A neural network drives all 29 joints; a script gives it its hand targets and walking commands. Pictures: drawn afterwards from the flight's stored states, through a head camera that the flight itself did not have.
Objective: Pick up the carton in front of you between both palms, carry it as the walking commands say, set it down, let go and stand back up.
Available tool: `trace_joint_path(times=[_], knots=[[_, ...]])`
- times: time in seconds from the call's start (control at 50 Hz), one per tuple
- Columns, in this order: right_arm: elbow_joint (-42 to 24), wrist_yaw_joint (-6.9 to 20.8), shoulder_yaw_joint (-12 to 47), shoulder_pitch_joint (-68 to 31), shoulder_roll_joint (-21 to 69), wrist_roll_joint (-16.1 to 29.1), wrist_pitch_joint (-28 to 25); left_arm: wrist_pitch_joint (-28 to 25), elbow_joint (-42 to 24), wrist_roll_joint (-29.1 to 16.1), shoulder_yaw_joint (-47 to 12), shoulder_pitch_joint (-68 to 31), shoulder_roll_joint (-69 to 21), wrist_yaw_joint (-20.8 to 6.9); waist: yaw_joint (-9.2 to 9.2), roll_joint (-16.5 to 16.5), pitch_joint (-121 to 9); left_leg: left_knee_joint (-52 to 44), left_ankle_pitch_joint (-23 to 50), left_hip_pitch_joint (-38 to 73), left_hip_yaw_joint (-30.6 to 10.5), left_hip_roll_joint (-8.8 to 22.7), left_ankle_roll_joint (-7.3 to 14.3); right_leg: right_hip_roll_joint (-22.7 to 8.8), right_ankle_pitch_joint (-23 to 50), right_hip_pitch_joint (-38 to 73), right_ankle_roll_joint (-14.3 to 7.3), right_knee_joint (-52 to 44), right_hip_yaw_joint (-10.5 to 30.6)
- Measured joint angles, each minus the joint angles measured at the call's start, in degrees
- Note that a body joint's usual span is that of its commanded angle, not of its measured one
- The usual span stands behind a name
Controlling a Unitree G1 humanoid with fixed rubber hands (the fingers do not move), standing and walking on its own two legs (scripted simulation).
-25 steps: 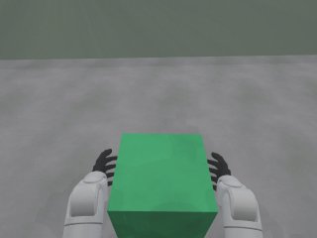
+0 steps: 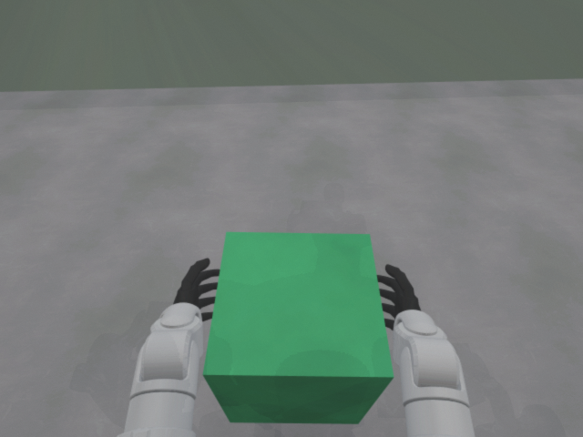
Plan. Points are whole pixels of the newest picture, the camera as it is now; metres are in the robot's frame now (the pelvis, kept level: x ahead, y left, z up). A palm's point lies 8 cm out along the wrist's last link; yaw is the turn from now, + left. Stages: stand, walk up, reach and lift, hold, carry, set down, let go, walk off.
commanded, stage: carry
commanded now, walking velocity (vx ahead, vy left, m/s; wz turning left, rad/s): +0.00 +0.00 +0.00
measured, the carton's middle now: (296, 333) +0.30 +0.00 -0.03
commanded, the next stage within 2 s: hold in 0.22 s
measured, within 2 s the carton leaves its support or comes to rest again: neither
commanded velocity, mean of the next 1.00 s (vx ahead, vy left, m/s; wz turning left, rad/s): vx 0.00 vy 0.00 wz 0.00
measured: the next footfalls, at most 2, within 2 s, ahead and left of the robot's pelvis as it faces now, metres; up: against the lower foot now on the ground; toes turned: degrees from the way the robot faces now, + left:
none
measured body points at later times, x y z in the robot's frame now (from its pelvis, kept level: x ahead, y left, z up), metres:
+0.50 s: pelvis -0.01 -0.01 +0.01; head -0.02 -0.03 +0.46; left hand +0.26 +0.18 +0.04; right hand +0.30 -0.12 +0.03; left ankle -0.06 +0.10 -0.73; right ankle +0.09 -0.14 -0.73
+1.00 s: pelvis -0.02 -0.06 +0.00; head -0.02 -0.09 +0.45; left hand +0.28 +0.15 +0.03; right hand +0.33 -0.15 +0.02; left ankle -0.06 +0.09 -0.73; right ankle +0.09 -0.13 -0.73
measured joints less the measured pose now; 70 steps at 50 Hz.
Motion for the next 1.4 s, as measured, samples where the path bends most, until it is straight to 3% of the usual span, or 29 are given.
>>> trace_joint_path(times=[0.24, 0.3, 0.36, 0.46, 0.8, 0.94, 1.06, 1.18, 1.28, 1.4], knots=[[-0.5, -0.1, 0.4, 0.8, -0.1, 0.0, 1.1, 0.8, 0.0, -0.2, -0.4, 0.6, 0.1, 0.0, 0.18, 0.3, 1.1, -0.6, 0.0, 1.9, 0.0, 0.0, 0.3, 0.4, 0.8, 2.0, 0.2, -0.9, 0.5], [-2.5, -0.4, 0.4, 2.2, -0.3, -0.1, 0.5, -1.2, 1.1, 0.0, -1.4, 0.4, 0.0, -0.3, -0.69, 1.2, 5.6, -4.4, 2.3, 6.6, -3.1, -1.0, 0.2, 2.8, 2.1, 8.0, 1.0, -5.2, 6.4], [-3.0, -0.6, 0.5, 3.0, -0.4, 0.0, -0.2, -2.2, 1.8, 0.0, -1.7, 0.4, 0.1, -0.4, -0.47, 1.1, 8.0, -7.6, 4.4, 9.4, -5.3, -2.3, 0.6, 3.4, 2.1, 11.4, 2.1, -7.5, 10.5], [-1.4, -0.7, 1.6, 1.9, -0.3, -0.6, -0.7, -2.9, 1.3, -0.7, -0.4, 1.3, 0.2, -0.4, 0.92, 2.0, 9.7, -9.0, 5.6, 11.3, -6.9, -2.4, 0.1, 3.2, 2.6, 13.8, 2.4, -8.8, 9.5], [0.3, -0.7, -0.1, 0.0, 0.0, -1.3, -0.9, -4.2, 5.2, 0.4, 1.5, -1.6, -0.3, -1.3, -0.02, 2.9, 10.3, -8.7, 6.4, 11.2, -9.6, -0.6, -1.5, 4.8, 2.5, 14.3, -0.2, -8.2, 6.8], [9.2, -0.1, -7.1, -8.0, 2.0, -3.5, -3.6, -7.7, 14.0, 5.4, 10.1, -9.1, -2.1, -3.7, 0.11, 3.2, 10.6, -4.4, 4.4, 8.1, -11.6, -0.5, 0.1, 6.0, 1.0, 11.8, -0.8, -4.8, 7.2], [18.3, 0.4, -16.3, -17.1, 4.5, -8.3, -9.0, -13.8, 24.3, 11.2, 19.0, -18.1, -1.3, -6.1, -0.74, 3.1, 11.3, 2.9, 2.0, 0.6, -13.7, -1.1, 0.7, 7.3, -1.3, 5.2, -1.1, 1.5, 8.5], [23.1, 0.5, -18.6, -21.5, 3.9, -9.9, -16.4, -20.2, 28.3, 13.3, 21.9, -22.8, -0.2, -6.3, -0.09, 2.4, 11.2, 11.3, 0.0, -13.3, -13.5, -1.9, -0.7, 7.1, -2.7, -8.9, -1.7, 9.5, 9.1], [23.9, -0.1, -17.1, -22.8, 2.6, -8.7, -24.1, -26.9, 28.8, 9.7, 20.0, -24.5, 1.1, -4.7, 0.11, 1.8, 10.9, 18.8, -1.1, -28.5, -12.6, -2.9, -2.3, 6.4, -3.5, -24.5, -1.3, 16.8, 10.1], [22.0, -2.3, -12.8, -23.3, -0.2, -2.8, -30.5, -32.5, 27.5, 1.3, 14.7, -26.0, 3.0, -1.8, 0.12, 2.1, 7.8, 29.0, -3.3, -48.0, -11.5, -4.2, -3.2, 5.6, -4.8, -44.1, -0.3, 26.2, 11.4]])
